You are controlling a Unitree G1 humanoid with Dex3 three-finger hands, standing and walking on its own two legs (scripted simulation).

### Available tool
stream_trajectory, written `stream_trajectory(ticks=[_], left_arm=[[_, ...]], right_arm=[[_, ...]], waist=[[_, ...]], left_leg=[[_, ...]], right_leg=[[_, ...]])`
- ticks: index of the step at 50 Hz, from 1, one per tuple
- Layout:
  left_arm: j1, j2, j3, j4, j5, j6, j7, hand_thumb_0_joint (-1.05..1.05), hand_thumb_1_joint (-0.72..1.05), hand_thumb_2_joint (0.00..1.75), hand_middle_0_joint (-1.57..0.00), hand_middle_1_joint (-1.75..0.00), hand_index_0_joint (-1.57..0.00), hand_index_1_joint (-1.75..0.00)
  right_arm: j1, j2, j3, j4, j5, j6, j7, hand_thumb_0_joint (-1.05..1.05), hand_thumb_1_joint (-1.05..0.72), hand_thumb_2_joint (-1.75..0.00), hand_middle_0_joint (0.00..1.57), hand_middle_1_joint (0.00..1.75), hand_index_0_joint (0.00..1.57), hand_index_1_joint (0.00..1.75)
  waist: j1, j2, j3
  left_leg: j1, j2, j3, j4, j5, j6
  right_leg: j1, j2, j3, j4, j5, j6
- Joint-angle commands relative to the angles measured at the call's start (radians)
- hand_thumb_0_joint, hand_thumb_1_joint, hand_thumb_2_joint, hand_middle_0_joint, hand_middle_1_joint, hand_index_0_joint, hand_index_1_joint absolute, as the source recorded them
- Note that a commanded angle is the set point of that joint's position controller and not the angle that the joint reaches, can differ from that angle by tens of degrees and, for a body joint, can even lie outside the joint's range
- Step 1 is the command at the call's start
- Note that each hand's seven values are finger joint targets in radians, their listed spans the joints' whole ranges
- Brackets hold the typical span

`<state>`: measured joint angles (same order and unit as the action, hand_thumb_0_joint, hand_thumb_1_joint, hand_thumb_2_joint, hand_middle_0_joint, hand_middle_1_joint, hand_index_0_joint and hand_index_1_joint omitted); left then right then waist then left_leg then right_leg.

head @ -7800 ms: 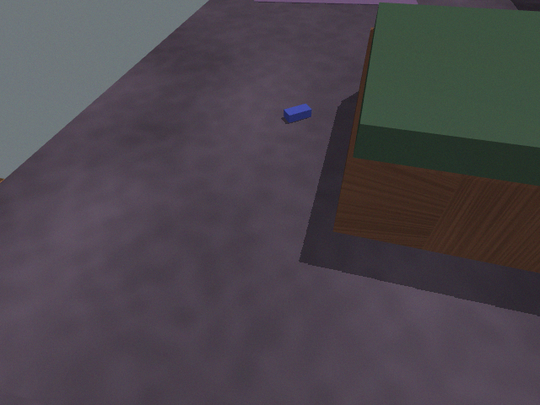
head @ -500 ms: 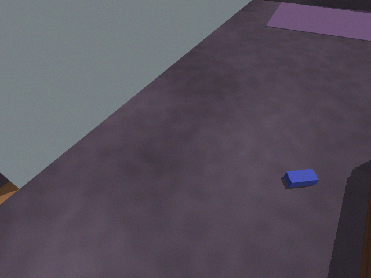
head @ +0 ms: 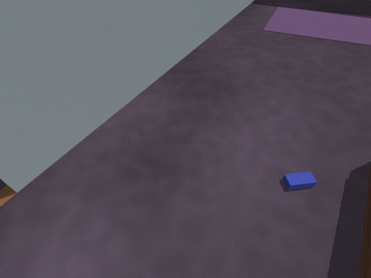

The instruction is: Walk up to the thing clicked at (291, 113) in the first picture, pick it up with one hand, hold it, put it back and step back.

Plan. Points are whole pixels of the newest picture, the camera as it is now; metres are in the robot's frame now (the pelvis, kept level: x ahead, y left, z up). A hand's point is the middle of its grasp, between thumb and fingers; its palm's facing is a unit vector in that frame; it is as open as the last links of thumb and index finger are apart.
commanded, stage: walk up
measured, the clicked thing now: (299, 180) +0.84 -0.65 -0.75
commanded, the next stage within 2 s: none
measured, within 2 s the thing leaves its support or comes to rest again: neither
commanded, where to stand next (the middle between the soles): +0.93 -0.17 m, yaw -12 degrees
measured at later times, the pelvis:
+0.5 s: pelvis +0.14 -0.08 -0.01, yaw -8 degrees
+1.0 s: pelvis +0.40 -0.07 -0.01, yaw -13 degrees
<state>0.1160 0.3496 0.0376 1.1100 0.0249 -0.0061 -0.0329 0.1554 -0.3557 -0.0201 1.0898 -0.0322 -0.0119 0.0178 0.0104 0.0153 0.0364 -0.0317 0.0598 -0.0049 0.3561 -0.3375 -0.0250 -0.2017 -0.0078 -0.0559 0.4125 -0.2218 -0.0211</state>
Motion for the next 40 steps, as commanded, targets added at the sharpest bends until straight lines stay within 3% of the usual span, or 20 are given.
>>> stream_trajectory(ticks=[1, 2, 3, 4, 6, 9, 11, 12, 13, 14, 15, 20, 26, 32, 34, 35, 36, 37, 38, 40], left_arm=[[-0.116, 0.254, 0.092, -0.154, 0.019, -0.013, -0.034, 0.0, 0.9, 0.9, -0.2, -0.3, -0.2, -0.3], [-0.178, 0.216, 0.085, -0.186, 0.016, -0.016, -0.039, 0.0, 0.9, 0.9, -0.2, -0.3, -0.2, -0.3], [-0.216, 0.217, 0.086, -0.217, 0.022, -0.021, -0.039, 0.0, 0.9, 0.9, -0.2, -0.3, -0.2, -0.3], [-0.196, 0.223, 0.084, -0.23, 0.015, -0.028, -0.043, 0.0, 0.9, 0.9, -0.2, -0.3, -0.2, -0.3], [-0.123, 0.238, 0.085, -0.226, 0.006, -0.037, -0.058, 0.0, 0.9, 0.9, -0.2, -0.3, -0.2, -0.3], [0.025, 0.235, 0.096, -0.201, -0.003, -0.029, -0.074, 0.0, 0.9, 0.9, -0.2, -0.3, -0.2, -0.3], [0.209, 0.254, 0.119, -0.133, -0.001, -0.036, -0.059, 0.0, 0.9, 0.9, -0.2, -0.3, -0.2, -0.3], [0.349, 0.318, 0.144, -0.097, 0.007, -0.046, -0.04, 0.0, 0.9, 0.9, -0.2, -0.3, -0.2, -0.3], [0.44, 0.404, 0.169, -0.093, 0.017, -0.05, -0.02, 0.0, 0.9, 0.9, -0.2, -0.3, -0.2, -0.3], [0.329, 0.451, 0.164, -0.156, 0.013, -0.054, -0.018, 0.0, 0.9, 0.9, -0.2, -0.3, -0.2, -0.3], [0.207, 0.456, 0.155, -0.202, -0.003, -0.052, -0.02, 0.0, 0.9, 0.9, -0.2, -0.3, -0.2, -0.3], [0.106, 0.322, 0.104, -0.236, -0.026, -0.075, -0.009, 0.0, 0.9, 0.9, -0.2, -0.3, -0.2, -0.3], [0.149, 0.334, 0.103, -0.278, -0.023, -0.097, -0.011, 0.0, 0.9, 0.9, -0.2, -0.3, -0.2, -0.3], [0.195, 0.338, 0.096, -0.292, -0.018, -0.095, -0.008, 0.0, 0.9, 0.9, -0.2, -0.3, -0.2, -0.3], [0.188, 0.332, 0.087, -0.303, -0.016, -0.091, -0.004, 0.0, 0.9, 0.9, -0.2, -0.3, -0.2, -0.3], [0.233, 0.285, 0.073, -0.312, -0.015, -0.09, -0.002, 0.0, 0.9, 0.9, -0.2, -0.3, -0.2, -0.3], [0.288, 0.198, 0.046, -0.317, -0.03, -0.088, 0.003, 0.0, 0.9, 0.9, -0.2, -0.3, -0.2, -0.3], [0.313, 0.218, 0.053, -0.306, -0.043, -0.084, 0.014, 0.0, 0.9, 0.9, -0.2, -0.3, -0.2, -0.3], [0.268, 0.305, 0.065, -0.292, -0.03, -0.078, 0.028, 0.0, 0.9, 0.9, -0.2, -0.3, -0.2, -0.3], [0.204, 0.3, 0.059, -0.297, -0.035, -0.089, 0.022, 0.0, 0.9, 0.9, -0.2, -0.3, -0.2, -0.3]], right_arm=[[0.096, -0.309, -0.105, -0.092, -0.017, -0.044, 0.003, 0.0, -0.9, -0.9, 0.2, 0.3, 0.2, 0.3], [0.127, -0.339, -0.123, -0.089, -0.013, -0.049, 0.001, 0.0, -0.9, -0.9, 0.2, 0.3, 0.2, 0.3], [0.127, -0.368, -0.136, -0.105, -0.021, -0.064, -0.005, 0.0, -0.9, -0.9, 0.2, 0.3, 0.2, 0.3], [0.098, -0.377, -0.144, -0.124, -0.022, -0.073, -0.01, 0.0, -0.9, -0.9, 0.2, 0.3, 0.2, 0.3], [0.056, -0.325, -0.134, -0.159, -0.025, -0.077, -0.01, 0.0, -0.9, -0.9, 0.2, 0.3, 0.2, 0.3], [-0.088, -0.345, -0.138, -0.211, -0.023, -0.075, 0.005, 0.0, -0.9, -0.9, 0.2, 0.3, 0.2, 0.3], [-0.102, -0.296, -0.123, -0.231, -0.023, -0.063, 0.008, 0.0, -0.9, -0.9, 0.2, 0.3, 0.2, 0.3], [-0.054, -0.248, -0.104, -0.23, -0.02, -0.059, 0.007, 0.0, -0.9, -0.9, 0.2, 0.3, 0.2, 0.3], [-0.021, -0.159, -0.072, -0.257, -0.006, -0.06, 0.009, 0.0, -0.9, -0.9, 0.2, 0.3, 0.2, 0.3], [0.014, -0.212, -0.08, -0.274, 0.011, -0.053, 0.013, 0.0, -0.9, -0.9, 0.2, 0.3, 0.2, 0.3], [0.013, -0.293, -0.105, -0.253, 0.004, -0.046, 0.011, 0.0, -0.9, -0.9, 0.2, 0.3, 0.2, 0.3], [0.128, -0.273, -0.105, -0.191, 0.015, -0.033, 0.034, 0.0, -0.9, -0.9, 0.2, 0.3, 0.2, 0.3], [0.029, -0.263, -0.118, -0.27, -0.009, -0.04, 0.062, 0.0, -0.9, -0.9, 0.2, 0.3, 0.2, 0.3], [-0.038, -0.236, -0.118, -0.31, -0.005, -0.069, 0.058, 0.0, -0.9, -0.9, 0.2, 0.3, 0.2, 0.3], [0.076, -0.255, -0.133, -0.282, -0.007, -0.078, 0.049, 0.0, -0.9, -0.9, 0.2, 0.3, 0.2, 0.3], [0.22, -0.305, -0.151, -0.25, -0.013, -0.087, 0.038, 0.0, -0.9, -0.9, 0.2, 0.3, 0.2, 0.3], [0.334, -0.379, -0.176, -0.244, -0.032, -0.096, 0.025, 0.0, -0.9, -0.9, 0.2, 0.3, 0.2, 0.3], [0.314, -0.412, -0.181, -0.27, -0.018, -0.098, 0.019, 0.0, -0.9, -0.9, 0.2, 0.3, 0.2, 0.3], [0.272, -0.414, -0.186, -0.268, 0.012, -0.092, 0.022, 0.0, -0.9, -0.9, 0.2, 0.3, 0.2, 0.3], [0.21, -0.335, -0.15, -0.299, 0.025, -0.087, 0.013, 0.0, -0.9, -0.9, 0.2, 0.3, 0.2, 0.3]], waist=[[-0.072, 0.036, 0.048], [-0.11, 0.149, 0.129], [-0.124, 0.142, 0.176], [-0.098, 0.113, 0.184], [-0.058, 0.085, 0.108], [0.041, 0.216, 0.066], [0.122, 0.068, -0.021], [0.176, -0.14, -0.099], [0.208, -0.424, -0.081], [0.132, -0.361, -0.072], [0.087, -0.221, 0.001], [-0.012, -0.119, 0.108], [0.018, -0.097, 0.107], [0.038, -0.089, 0.053], [-0.037, -0.034, 0.006], [-0.093, 0.087, -0.099], [-0.127, 0.28, -0.189], [-0.105, 0.258, -0.173], [-0.101, 0.189, -0.138], [-0.071, 0.06, -0.033]], left_leg=[[0.018, 0.129, -0.132, -0.107, -0.472, 0.157], [0.06, 0.257, -0.281, -0.213, -0.445, 0.209], [0.082, 0.361, -0.361, -0.261, -0.334, 0.254], [0.118, 0.393, -0.37, -0.259, -0.232, 0.272], [0.18, 0.317, -0.25, -0.213, -0.132, 0.253], [-0.078, 0.236, -0.064, -0.148, -0.165, 0.182], [-0.223, 0.129, 0.08, 0.16, -0.009, 0.138], [-0.36, 0.051, 0.141, 0.486, 0.038, 0.115], [-0.591, -0.074, 0.13, 0.719, -0.262, 0.083], [-0.632, -0.091, 0.028, 0.809, -0.266, 0.06], [-0.555, -0.014, -0.036, 0.83, -0.198, 0.06], [-0.457, 0.084, -0.049, 0.704, 0.045, 0.072], [-0.494, 0.087, -0.013, 0.425, 0.11, 0.008], [-0.339, 0.032, 0.064, 0.233, 0.195, 0.03], [-0.127, -0.026, 0.102, 0.155, 0.169, 0.054], [0.083, -0.003, 0.052, 0.106, 0.106, 0.102], [0.264, 0.207, -0.268, 0.04, -0.074, 0.17], [0.313, 0.39, -0.639, -0.097, -0.137, 0.252], [0.237, 0.437, -0.686, -0.087, -0.145, 0.331], [0.068, 0.332, -0.366, -0.067, 0.189, 0.277]], right_leg=[[-0.323, -0.043, 0.093, 0.078, -0.406, -0.008], [-0.468, -0.002, 0.035, 0.271, -0.228, 0.007], [-0.575, -0.026, 0.09, 0.384, -0.218, 0.006], [-0.583, -0.073, 0.143, 0.383, -0.213, 0.0], [-0.533, -0.092, 0.128, 0.364, -0.2, 0.008], [-0.159, -0.103, 0.067, 0.248, -0.125, 0.004], [0.163, -0.021, 0.012, 0.142, 0.029, 0.006], [0.368, 0.008, 0.04, 0.122, -0.044, -0.007], [0.429, -0.146, 0.349, -0.048, -0.341, -0.055], [0.312, -0.343, 0.788, -0.304, -0.616, -0.156], [0.152, -0.379, 0.829, -0.313, -0.698, -0.209], [-0.076, -0.213, 0.418, -0.249, -0.356, -0.141], [-0.044, -0.207, 0.319, -0.245, -0.295, -0.19], [0.007, -0.189, 0.226, -0.098, 0.037, -0.16], [-0.053, -0.147, 0.166, 0.097, 0.217, -0.128], [-0.111, -0.078, 0.104, 0.371, 0.279, -0.092], [-0.314, 0.015, 0.074, 0.651, 0.062, -0.043], [-0.493, 0.129, 0.083, 0.752, -0.29, -0.022], [-0.506, 0.038, 0.177, 0.84, -0.312, -0.036], [-0.454, -0.013, 0.208, 0.831, -0.196, -0.027]])
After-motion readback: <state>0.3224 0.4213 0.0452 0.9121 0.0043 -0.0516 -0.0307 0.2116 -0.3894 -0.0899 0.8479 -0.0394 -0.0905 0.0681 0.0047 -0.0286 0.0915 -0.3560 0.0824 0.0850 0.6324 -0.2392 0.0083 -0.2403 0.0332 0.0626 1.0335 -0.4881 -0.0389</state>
